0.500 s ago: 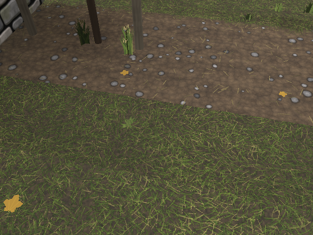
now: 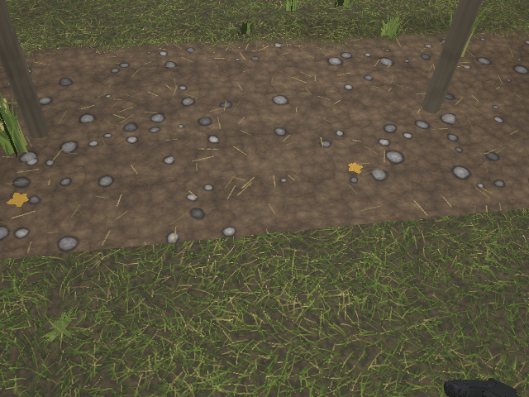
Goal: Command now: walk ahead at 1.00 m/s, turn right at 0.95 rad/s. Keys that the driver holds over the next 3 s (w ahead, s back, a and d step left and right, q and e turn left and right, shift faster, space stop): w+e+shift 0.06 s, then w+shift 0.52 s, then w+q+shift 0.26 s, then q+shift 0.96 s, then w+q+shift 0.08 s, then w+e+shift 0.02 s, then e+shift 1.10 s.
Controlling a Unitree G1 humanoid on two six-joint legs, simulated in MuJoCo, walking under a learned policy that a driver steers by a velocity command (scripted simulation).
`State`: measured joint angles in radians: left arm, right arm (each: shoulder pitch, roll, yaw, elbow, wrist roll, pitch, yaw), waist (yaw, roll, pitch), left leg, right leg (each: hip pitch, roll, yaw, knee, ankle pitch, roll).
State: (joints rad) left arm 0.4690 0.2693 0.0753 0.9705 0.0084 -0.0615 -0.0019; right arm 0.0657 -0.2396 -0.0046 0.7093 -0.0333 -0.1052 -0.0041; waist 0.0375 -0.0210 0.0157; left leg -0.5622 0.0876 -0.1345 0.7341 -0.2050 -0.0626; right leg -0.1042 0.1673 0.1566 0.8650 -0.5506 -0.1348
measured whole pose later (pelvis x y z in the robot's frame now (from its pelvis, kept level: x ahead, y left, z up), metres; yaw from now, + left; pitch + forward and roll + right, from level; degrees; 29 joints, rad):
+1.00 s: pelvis +0.90 -0.16 -0.18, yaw +1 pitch -1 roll -1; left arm 0.26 0.23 0.04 0.89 0.01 -0.07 0.02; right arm 0.12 -0.27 -0.06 0.82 -0.02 -0.04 0.04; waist -0.02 -0.01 0.09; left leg -0.51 -0.10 0.10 0.74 -0.22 0.18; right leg -0.19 0.00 -0.10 1.37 -0.48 0.02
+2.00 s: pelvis +1.15 -0.17 -0.14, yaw +56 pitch +0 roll -2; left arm 0.24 0.33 0.06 0.67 0.04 0.03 -0.03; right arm 0.31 -0.28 -0.03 0.68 -0.02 0.05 0.01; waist 0.01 -0.06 0.01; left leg -0.16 -0.03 0.00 0.46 -0.30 0.06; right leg -0.54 -0.08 -0.06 0.95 -0.30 0.06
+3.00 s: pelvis +1.25 +0.00 -0.14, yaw +7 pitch +1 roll -1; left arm 0.21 0.38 0.11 0.67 0.01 0.08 -0.05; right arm 0.16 -0.27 -0.01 0.63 -0.03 0.01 -0.04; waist 0.02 -0.06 0.07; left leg -0.25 0.02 0.05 0.43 -0.20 0.03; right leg -0.51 0.07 0.06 1.17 -0.40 0.06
